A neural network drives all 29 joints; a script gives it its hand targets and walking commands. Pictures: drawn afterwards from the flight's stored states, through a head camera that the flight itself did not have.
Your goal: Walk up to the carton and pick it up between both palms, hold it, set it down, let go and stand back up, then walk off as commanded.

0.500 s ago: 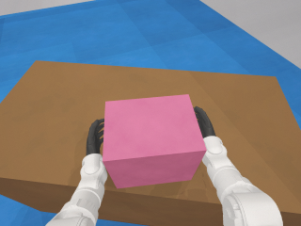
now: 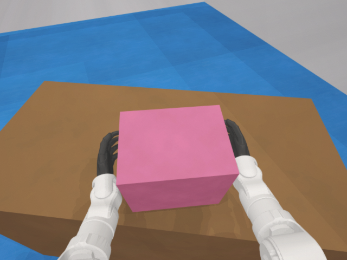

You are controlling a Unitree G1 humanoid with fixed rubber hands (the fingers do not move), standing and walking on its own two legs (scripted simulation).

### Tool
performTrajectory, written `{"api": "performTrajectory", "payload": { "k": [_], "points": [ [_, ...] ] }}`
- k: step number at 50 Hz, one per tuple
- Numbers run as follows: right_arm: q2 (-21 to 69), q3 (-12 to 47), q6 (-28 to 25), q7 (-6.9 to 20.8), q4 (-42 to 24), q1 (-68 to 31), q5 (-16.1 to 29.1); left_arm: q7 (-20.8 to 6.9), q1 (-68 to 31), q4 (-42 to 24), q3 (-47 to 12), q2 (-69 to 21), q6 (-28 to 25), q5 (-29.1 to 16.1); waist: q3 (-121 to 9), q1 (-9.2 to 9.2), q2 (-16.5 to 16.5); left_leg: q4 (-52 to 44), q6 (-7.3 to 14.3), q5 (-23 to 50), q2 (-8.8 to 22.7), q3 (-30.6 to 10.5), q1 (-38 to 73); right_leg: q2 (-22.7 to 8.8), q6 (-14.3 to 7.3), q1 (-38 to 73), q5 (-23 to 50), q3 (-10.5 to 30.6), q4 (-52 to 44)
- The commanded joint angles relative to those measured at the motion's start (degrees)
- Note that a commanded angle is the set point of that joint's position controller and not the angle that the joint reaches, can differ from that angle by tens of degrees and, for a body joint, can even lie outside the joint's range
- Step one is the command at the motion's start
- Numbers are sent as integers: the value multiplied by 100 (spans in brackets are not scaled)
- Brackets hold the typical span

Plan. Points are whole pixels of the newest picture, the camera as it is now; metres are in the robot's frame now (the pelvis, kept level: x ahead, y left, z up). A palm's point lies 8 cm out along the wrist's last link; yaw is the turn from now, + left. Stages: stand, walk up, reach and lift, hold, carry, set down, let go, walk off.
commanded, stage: reach and lift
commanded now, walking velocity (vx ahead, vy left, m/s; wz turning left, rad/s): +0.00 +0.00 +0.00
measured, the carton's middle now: (173, 161) +0.37 +0.02 +0.03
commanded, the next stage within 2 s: none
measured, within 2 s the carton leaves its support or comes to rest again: neither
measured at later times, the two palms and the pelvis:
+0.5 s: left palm (104, 157) +0.35 +0.18 +0.07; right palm (243, 146) +0.38 -0.14 +0.08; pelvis -0.01 +0.00 +0.01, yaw -1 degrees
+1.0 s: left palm (93, 142) +0.35 +0.18 +0.13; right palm (247, 143) +0.35 -0.13 +0.12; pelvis +0.01 +0.02 +0.01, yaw +1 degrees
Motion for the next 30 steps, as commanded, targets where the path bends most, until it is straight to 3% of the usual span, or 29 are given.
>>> {"api": "performTrajectory", "payload": {
  "k": [1,3,4,5,6,7,8,9,10,12,13,14,15,17,18,19,21,22,23,24,25,26,27,28,30],
  "points": [
    [4169,1744,-562,878,-1425,-3211,-558,-901,-4071,-1004,-1896,-3785,-97,908,-2533,1,-573,-326,-63,1470,-225,244,534,-142,344,2850,2038,328,120],
    [4075,1376,-628,906,-997,-3180,-788,-953,-4143,-982,-1780,-3778,-59,1058,-2296,-106,-437,-438,-99,1393,-240,310,661,-166,318,2855,1804,285,59],
    [4133,1287,-647,909,-793,-3088,-849,-977,-4158,-982,-1761,-3819,4,1085,-2324,-46,-357,-474,-41,1265,-237,392,613,-195,302,2776,1576,291,-13],
    [4039,1098,-708,889,-652,-3032,-992,-988,-4159,-828,-1711,-3852,32,1182,-2159,-215,-333,-529,-88,1442,-231,420,759,-124,291,2754,1700,221,-88],
    [3978,1043,-707,918,-398,-3111,-928,-965,-4120,-734,-1726,-3910,93,1208,-1852,-66,-238,-468,-189,1580,-222,481,927,-73,265,2674,1598,141,-96],
    [3939,1019,-743,938,-670,-3405,-916,-978,-4219,-626,-1644,-3791,143,1212,-2197,-45,-294,-497,-124,1427,-228,465,829,-106,260,2741,1559,209,-113],
    [3807,792,-681,983,-694,-3580,-1056,-997,-4117,-406,-1338,-3542,241,1295,-1990,171,-341,-574,-55,1085,-226,564,764,-103,242,2560,983,202,-188],
    [3880,965,-749,988,-893,-3567,-887,-943,-4129,-785,-1837,-3947,247,1095,-2233,-45,-69,-511,-153,1556,-223,504,911,-40,192,2538,1436,151,-148],
    [3936,1097,-634,996,-960,-3516,-810,-889,-4211,-1116,-1977,-4067,338,980,-2528,18,-58,-435,-163,1772,-197,517,1100,49,178,2638,1556,129,-103],
    [4087,1157,-483,996,-1263,-3733,-735,-807,-4542,-1379,-2080,-3992,381,913,-2546,8,79,-384,-156,1602,-212,483,1094,56,168,2398,1077,138,-172],
    [3976,948,-425,1017,-936,-3662,-784,-782,-4768,-1435,-2010,-3920,454,996,-2289,-34,103,-488,-166,1337,-239,502,1128,33,168,2292,784,124,-270],
    [3998,912,-312,1064,-1067,-3744,-803,-794,-4803,-1580,-1961,-3877,575,958,-2178,45,70,-484,-80,1146,-203,497,1147,19,171,2191,542,133,-252],
    [3923,890,-220,1083,-1083,-3760,-856,-760,-4798,-1632,-2144,-3983,676,862,-2304,-36,143,-524,-158,1042,-181,460,1236,32,132,1914,264,52,-302],
    [3931,1246,-208,1159,-1617,-4014,-621,-710,-4654,-1843,-2228,-4050,792,730,-3111,184,1,-471,-98,1486,-197,498,1510,65,146,2088,669,84,-283],
    [3906,1143,-121,1112,-1718,-4055,-567,-726,-4625,-1610,-2126,-3943,962,728,-2827,60,-175,-542,-26,1259,-256,523,1322,15,181,2251,621,150,-357],
    [3983,1374,-39,1062,-1929,-3991,-559,-718,-4420,-1821,-2347,-4033,980,647,-2868,16,-239,-500,-42,1424,-277,426,1291,19,207,2442,863,186,-327],
    [4182,1724,151,1023,-2101,-3702,-195,-724,-4336,-2397,-2657,-4124,1142,602,-3033,-43,-101,-351,-114,2069,-277,416,1521,68,236,2718,1530,221,-238],
    [4051,1614,326,948,-1960,-3509,-265,-812,-4117,-2158,-2419,-3889,1335,670,-2435,-91,-244,-504,-53,1626,-333,378,1351,-26,244,2753,1363,252,-334],
    [4080,1555,410,926,-1947,-3528,-162,-825,-4154,-2366,-2455,-3926,1464,691,-2421,-134,-282,-530,-87,1573,-339,356,1284,26,247,2816,1366,253,-303],
    [4067,1809,512,942,-2133,-3507,-79,-868,-4063,-2499,-2336,-3778,1586,795,-2226,-5,-320,-579,-32,1539,-364,395,1370,-24,282,2937,1322,276,-334],
    [4127,1996,568,915,-2468,-3500,75,-915,-3959,-2652,-2425,-3794,1690,610,-2530,16,-561,-585,12,1665,-408,454,1397,-34,339,3201,1669,261,-284],
    [4245,2140,737,829,-2544,-3375,140,-977,-3959,-2783,-2367,-3602,1797,660,-2318,29,-552,-590,83,1507,-443,428,1272,-113,397,3339,1735,383,-279],
    [4201,2178,750,804,-2898,-3652,246,-1029,-4262,-3211,-2563,-3611,1911,590,-2515,-116,-485,-625,70,1400,-492,387,1251,-94,399,3467,1778,332,-276],
    [4245,2292,883,768,-3000,-3524,317,-1031,-4124,-3386,-2666,-3665,2021,563,-2529,-100,-455,-574,12,1559,-486,326,1368,-57,386,3471,2039,324,-225],
    [4184,2259,1031,732,-3406,-3632,447,-1087,-4182,-3624,-2845,-3637,2328,448,-2374,-255,-407,-593,-6,1708,-460,305,1644,-7,370,3242,1858,254,-287]
  ]
}}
